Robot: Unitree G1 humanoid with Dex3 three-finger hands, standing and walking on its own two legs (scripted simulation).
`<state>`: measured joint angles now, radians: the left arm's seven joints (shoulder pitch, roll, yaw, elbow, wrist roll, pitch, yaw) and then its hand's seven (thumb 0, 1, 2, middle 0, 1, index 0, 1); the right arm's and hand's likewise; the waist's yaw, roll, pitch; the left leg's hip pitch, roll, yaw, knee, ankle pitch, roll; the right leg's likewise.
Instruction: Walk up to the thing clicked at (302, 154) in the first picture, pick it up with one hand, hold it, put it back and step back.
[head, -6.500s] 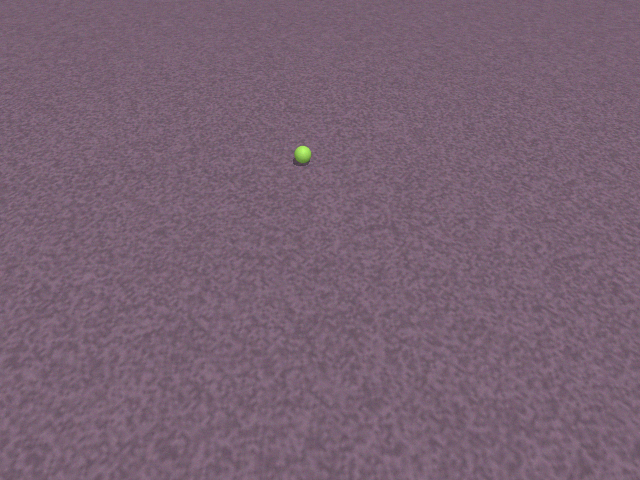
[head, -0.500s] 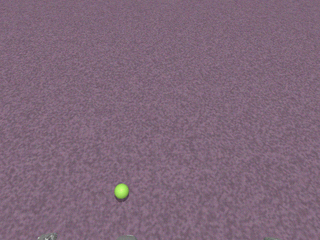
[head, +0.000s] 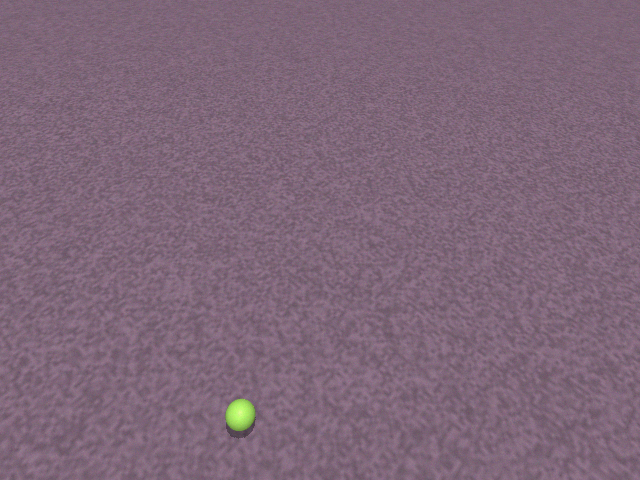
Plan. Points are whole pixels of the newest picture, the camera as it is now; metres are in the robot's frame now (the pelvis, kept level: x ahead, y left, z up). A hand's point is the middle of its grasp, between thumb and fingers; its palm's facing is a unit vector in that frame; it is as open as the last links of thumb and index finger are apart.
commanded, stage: walk up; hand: left
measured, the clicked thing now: (240, 414) +0.41 +0.22 -0.72
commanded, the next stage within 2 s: none
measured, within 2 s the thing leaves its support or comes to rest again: neither
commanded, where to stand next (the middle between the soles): +0.05 +0.00 m, yaw -3 degrees
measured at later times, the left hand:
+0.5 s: hand out of the picture +0.14 +0.23 -0.11, palm faces +0.06 -0.82 -0.57, open 7.3 cm
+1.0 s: hand out of the picture +0.02 +0.31 -0.18, palm faces +0.04 -0.93 -0.37, open 7.3 cm
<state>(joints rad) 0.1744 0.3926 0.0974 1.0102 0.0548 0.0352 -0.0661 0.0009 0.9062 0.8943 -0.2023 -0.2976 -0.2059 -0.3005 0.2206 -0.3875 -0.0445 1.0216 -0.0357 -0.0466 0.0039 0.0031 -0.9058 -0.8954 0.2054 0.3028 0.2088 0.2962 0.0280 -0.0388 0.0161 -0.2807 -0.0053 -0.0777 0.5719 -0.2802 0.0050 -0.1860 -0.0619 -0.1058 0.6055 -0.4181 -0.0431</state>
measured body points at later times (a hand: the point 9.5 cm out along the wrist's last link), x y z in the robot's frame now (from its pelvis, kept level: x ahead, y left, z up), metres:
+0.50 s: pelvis +0.05 -0.06 -0.01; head +0.13 -0.12 +0.43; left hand +0.13 +0.27 -0.07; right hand +0.16 -0.37 -0.17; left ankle +0.01 +0.12 -0.62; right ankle +0.06 -0.17 -0.73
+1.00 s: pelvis -0.01 +0.04 -0.01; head +0.06 +0.08 +0.43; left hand +0.01 +0.36 -0.16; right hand +0.16 -0.25 -0.10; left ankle +0.08 +0.15 -0.73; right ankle -0.04 -0.13 -0.62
